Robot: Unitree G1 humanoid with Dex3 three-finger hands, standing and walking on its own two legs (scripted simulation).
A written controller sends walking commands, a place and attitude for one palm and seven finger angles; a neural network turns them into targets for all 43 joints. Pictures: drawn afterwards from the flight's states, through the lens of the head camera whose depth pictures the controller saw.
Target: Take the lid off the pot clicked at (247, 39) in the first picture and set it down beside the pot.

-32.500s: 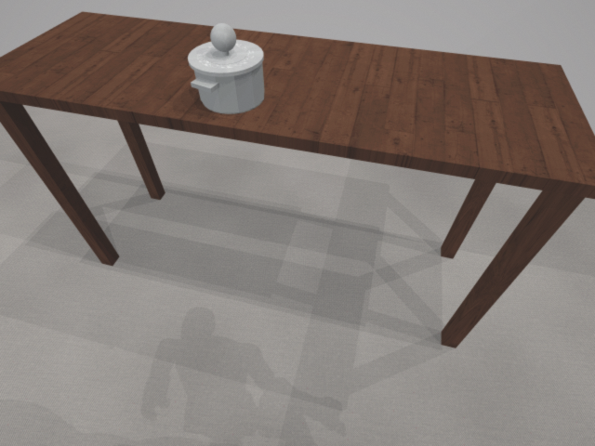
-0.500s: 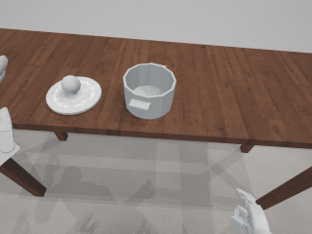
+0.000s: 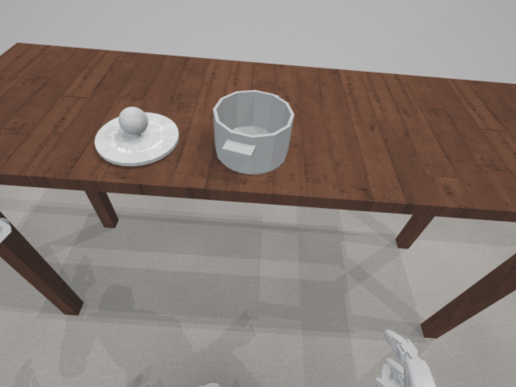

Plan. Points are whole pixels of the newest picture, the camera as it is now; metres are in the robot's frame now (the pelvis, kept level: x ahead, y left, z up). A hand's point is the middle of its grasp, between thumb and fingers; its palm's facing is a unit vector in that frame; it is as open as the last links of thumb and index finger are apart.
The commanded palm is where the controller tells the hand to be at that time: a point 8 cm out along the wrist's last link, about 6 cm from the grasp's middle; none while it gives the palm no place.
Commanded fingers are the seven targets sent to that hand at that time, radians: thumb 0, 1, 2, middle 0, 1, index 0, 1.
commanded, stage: step back with the hand held close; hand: left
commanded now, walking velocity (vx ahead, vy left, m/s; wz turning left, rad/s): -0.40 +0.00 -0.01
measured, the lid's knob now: (133, 121) +0.55 +0.27 +0.10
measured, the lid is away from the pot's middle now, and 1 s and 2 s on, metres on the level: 0.23 0.23 0.23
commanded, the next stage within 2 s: stop stepping back and stand still in 0.48 s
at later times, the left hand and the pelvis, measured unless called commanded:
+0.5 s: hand out of the picture +0.12 +0.25 +0.27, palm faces +0.44 -0.81 -0.39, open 7.4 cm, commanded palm +0.07 +0.29 +0.27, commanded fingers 0.00 0.90 0.90 -0.20 -0.30 -0.20 -0.30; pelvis -0.08 +0.02 +0.00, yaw -3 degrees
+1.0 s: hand out of the picture +0.03 +0.28 +0.28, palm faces +0.38 -0.79 -0.49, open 7.4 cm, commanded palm -0.02 +0.34 +0.27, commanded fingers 0.00 0.90 0.90 -0.20 -0.30 -0.20 -0.30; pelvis -0.17 +0.08 +0.00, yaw -6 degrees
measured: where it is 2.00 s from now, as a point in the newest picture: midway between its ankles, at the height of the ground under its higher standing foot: outside the picture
